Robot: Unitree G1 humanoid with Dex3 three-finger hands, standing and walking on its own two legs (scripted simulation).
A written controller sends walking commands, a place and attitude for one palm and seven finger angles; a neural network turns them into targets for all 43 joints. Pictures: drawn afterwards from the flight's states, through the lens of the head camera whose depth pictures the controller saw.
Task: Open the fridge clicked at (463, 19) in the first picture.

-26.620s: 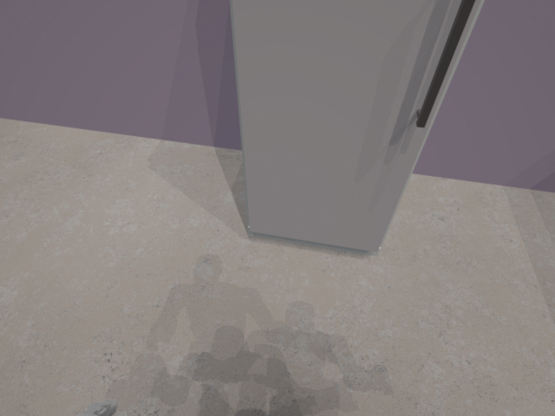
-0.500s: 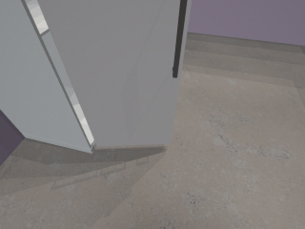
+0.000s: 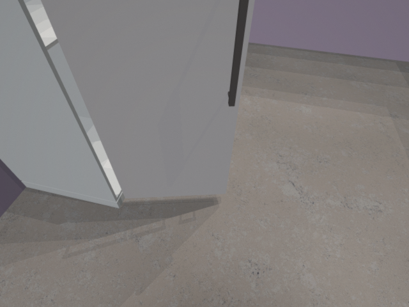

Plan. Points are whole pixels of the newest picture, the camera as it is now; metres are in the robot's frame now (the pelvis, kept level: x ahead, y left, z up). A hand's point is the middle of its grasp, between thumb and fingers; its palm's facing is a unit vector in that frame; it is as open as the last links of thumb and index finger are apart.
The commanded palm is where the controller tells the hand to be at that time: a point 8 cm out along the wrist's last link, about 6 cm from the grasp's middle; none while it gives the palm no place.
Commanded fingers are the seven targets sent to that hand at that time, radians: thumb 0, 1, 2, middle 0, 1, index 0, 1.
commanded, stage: stand and wait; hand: right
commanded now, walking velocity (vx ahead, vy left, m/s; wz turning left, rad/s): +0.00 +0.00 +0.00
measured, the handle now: (237, 37) +0.76 -0.04 +0.18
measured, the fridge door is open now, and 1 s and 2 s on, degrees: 73 73 73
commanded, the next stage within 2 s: none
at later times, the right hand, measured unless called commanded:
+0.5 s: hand out of the picture +0.09 -0.23 -0.16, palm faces -0.03 +0.95 -0.32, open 7.4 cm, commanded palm none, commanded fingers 0.00 -0.90 -0.90 0.20 0.30 0.20 0.30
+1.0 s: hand out of the picture +0.08 -0.22 -0.16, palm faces -0.03 +0.95 -0.32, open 7.4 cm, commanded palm none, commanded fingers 0.00 -0.90 -0.90 0.20 0.30 0.20 0.30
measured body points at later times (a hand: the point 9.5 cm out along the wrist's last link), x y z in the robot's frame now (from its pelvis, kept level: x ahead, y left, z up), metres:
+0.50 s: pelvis +0.01 +0.01 +0.00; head +0.02 +0.01 +0.45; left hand +0.07 +0.30 -0.14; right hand +0.09 -0.28 -0.14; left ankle -0.01 +0.11 -0.75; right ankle -0.01 -0.10 -0.75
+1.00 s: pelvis +0.00 +0.02 +0.00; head +0.01 +0.02 +0.45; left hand +0.06 +0.31 -0.14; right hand +0.08 -0.27 -0.14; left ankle -0.01 +0.11 -0.75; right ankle -0.01 -0.10 -0.75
